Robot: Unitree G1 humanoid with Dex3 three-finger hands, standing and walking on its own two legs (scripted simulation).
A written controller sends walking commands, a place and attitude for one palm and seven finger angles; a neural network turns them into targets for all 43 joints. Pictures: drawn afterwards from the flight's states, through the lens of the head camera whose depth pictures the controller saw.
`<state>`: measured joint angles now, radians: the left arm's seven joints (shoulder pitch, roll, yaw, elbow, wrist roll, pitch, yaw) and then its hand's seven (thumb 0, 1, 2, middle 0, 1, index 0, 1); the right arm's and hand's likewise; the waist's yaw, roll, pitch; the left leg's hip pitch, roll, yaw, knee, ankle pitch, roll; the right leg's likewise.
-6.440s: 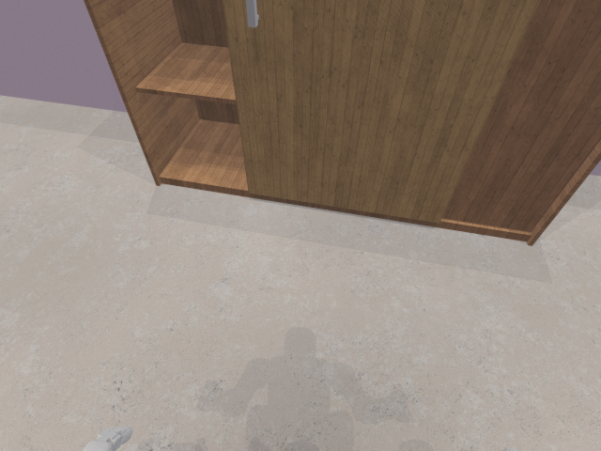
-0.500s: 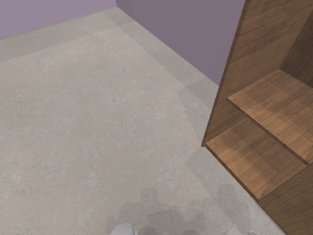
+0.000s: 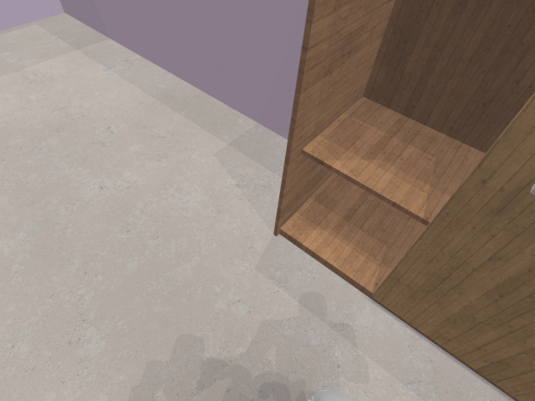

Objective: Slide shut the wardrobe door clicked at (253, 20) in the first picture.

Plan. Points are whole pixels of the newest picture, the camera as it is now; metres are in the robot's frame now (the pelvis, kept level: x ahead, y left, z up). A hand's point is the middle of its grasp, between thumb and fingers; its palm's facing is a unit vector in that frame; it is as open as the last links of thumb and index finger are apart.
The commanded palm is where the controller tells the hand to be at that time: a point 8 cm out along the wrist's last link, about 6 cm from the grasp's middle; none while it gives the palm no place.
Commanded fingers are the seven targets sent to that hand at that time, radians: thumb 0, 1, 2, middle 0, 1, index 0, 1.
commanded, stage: turn to face it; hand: right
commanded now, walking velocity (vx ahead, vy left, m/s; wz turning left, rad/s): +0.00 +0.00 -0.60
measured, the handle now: out of the picture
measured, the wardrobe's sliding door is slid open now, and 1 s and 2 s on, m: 0.47 0.47 0.47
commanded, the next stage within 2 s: take the last steps up to it in 0.82 s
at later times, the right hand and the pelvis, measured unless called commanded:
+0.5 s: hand out of the picture +0.04 -0.31 -0.16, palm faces +0.30 +0.92 -0.24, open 7.4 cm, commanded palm none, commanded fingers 0.00 -0.90 -0.90 0.20 0.30 0.20 0.30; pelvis +0.00 -0.07 +0.00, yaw -16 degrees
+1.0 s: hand out of the picture +0.00 -0.22 -0.14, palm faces +0.46 +0.85 -0.27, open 7.4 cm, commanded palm none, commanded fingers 0.00 -0.90 -0.90 0.20 0.30 0.20 0.30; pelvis +0.01 -0.01 +0.00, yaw -27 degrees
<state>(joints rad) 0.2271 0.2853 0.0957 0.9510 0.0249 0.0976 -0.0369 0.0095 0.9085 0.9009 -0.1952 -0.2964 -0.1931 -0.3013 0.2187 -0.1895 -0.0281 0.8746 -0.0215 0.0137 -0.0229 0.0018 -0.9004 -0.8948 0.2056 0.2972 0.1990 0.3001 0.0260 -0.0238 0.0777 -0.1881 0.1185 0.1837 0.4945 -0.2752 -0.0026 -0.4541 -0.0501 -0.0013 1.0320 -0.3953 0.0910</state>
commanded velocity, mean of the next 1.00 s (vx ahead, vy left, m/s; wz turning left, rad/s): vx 0.03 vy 0.00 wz -0.38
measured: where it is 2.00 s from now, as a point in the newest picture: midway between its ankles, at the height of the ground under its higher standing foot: outside the picture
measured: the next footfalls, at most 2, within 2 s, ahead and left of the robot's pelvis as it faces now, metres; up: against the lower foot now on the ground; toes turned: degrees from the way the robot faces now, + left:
right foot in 0.16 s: +0.02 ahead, -0.15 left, +0.00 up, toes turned -11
left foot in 0.76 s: +0.10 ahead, +0.05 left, +0.00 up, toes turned -21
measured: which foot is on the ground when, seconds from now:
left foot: down 0.00-0.16, up 0.18-0.74, down 0.76-1.00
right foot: up 0.00-0.14, down 0.16-0.76, up 0.78-1.00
